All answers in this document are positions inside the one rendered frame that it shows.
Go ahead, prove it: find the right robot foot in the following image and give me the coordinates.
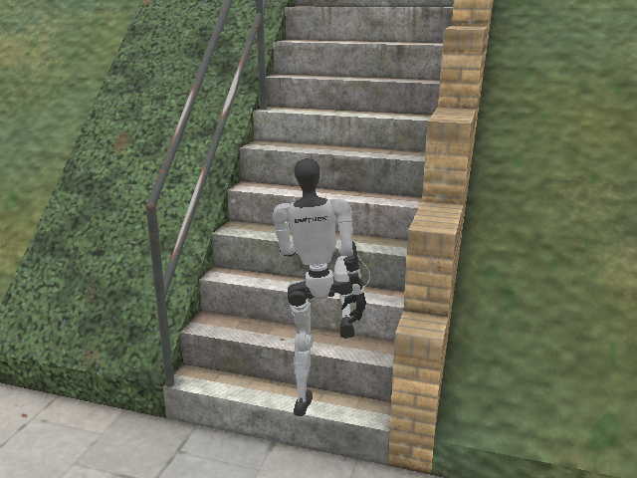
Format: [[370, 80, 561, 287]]
[[340, 317, 354, 339]]

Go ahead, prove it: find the right robot upper arm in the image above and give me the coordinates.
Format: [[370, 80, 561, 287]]
[[330, 199, 353, 256]]

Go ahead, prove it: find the right robot hand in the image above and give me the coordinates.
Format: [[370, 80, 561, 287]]
[[341, 293, 366, 323]]

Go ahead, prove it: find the right robot forearm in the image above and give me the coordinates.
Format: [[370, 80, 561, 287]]
[[343, 241, 364, 295]]

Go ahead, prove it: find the left robot upper arm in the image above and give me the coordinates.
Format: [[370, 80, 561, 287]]
[[273, 203, 296, 255]]

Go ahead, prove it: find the humanoid robot torso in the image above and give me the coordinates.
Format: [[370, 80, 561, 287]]
[[289, 196, 336, 299]]

